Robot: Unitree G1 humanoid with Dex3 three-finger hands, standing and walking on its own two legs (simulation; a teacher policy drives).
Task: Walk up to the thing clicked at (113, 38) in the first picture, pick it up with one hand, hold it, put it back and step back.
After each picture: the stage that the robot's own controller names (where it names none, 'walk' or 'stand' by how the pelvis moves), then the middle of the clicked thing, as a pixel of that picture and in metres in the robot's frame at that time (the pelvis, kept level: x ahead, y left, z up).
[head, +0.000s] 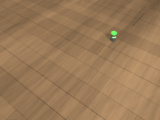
stand; (113, 36) +1.52 -0.39 -0.72
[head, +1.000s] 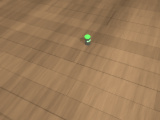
walk; (87, 40) +1.45 +0.01 -0.70
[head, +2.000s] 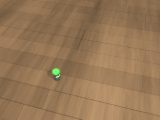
walk; (56, 74) +0.93 +0.28 -0.71
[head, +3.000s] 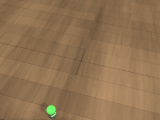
walk; (51, 112) +0.55 +0.21 -0.71
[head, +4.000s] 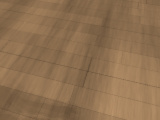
stand; out of the picture +0.39 +0.20 -0.71
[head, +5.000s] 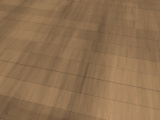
stand; out of the picture +0.38 +0.21 -0.72
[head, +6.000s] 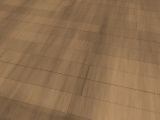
stand; out of the picture +0.36 +0.21 -0.73
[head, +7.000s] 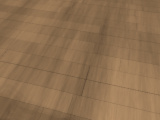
stand; out of the picture +0.36 +0.20 -0.73
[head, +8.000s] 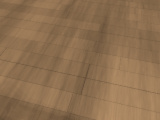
go down; out of the picture +0.35 +0.21 -0.73
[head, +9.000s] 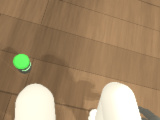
go down; (23, 64) +0.44 +0.23 -0.34
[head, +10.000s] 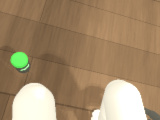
approach; (21, 63) +0.44 +0.23 -0.30
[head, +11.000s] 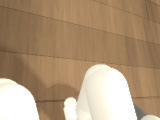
close in; out of the picture +0.43 +0.27 -0.22
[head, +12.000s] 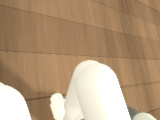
close; out of the picture +0.42 +0.29 -0.22
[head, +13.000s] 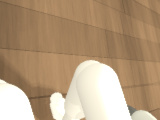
lift; out of the picture +0.42 +0.28 -0.23
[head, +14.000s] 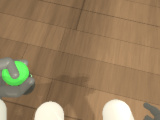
lift; (20, 79) +0.35 +0.20 -0.03
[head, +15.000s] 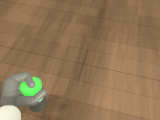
hold; (34, 95) +0.33 +0.17 -0.01
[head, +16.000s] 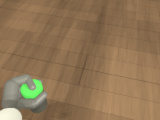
hold; (35, 96) +0.32 +0.17 -0.01
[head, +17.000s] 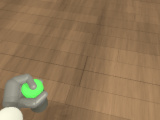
hold; (35, 96) +0.33 +0.17 -0.01
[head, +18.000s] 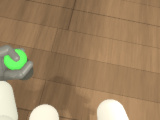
crouch; (20, 66) +0.42 +0.20 -0.08
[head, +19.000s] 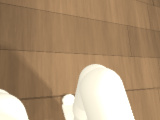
lower; out of the picture +0.46 +0.29 -0.19
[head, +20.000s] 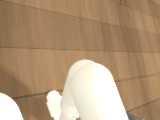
lower; out of the picture +0.44 +0.30 -0.23
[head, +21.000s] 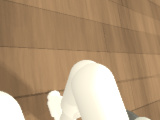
lower; out of the picture +0.44 +0.30 -0.23
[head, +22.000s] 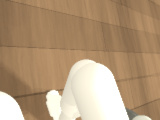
lower; out of the picture +0.44 +0.30 -0.23
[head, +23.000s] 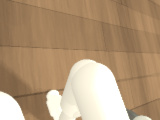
loosen; out of the picture +0.44 +0.30 -0.23
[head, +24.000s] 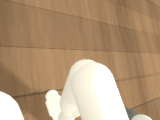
withdraw; out of the picture +0.44 +0.29 -0.23
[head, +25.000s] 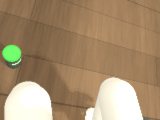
walk; (12, 57) +0.46 +0.25 -0.28
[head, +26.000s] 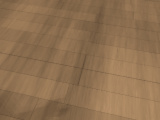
stand; out of the picture +0.40 +0.19 -0.65
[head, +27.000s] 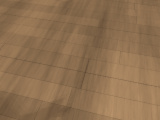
stand; out of the picture +0.41 +0.20 -0.67
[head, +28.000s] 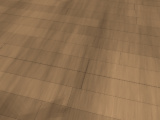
stand; out of the picture +0.41 +0.20 -0.67
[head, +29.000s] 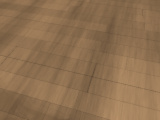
stand; out of the picture +0.42 +0.19 -0.72
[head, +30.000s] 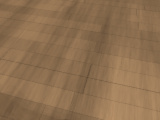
stand; out of the picture +0.40 +0.21 -0.73
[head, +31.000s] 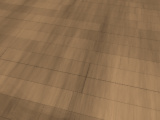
walk; out of the picture +0.39 +0.21 -0.73
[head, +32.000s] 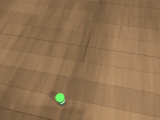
walk; (60, 99) +0.54 +0.20 -0.71
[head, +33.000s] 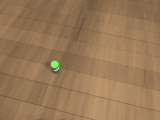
walk; (55, 67) +0.86 +0.21 -0.70
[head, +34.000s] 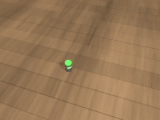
stand; (68, 66) +1.05 +0.16 -0.70
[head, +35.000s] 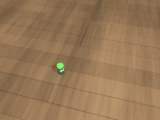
stand; (60, 69) +1.01 +0.21 -0.73
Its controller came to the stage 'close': yes
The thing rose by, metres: 0.71
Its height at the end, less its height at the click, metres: +0.00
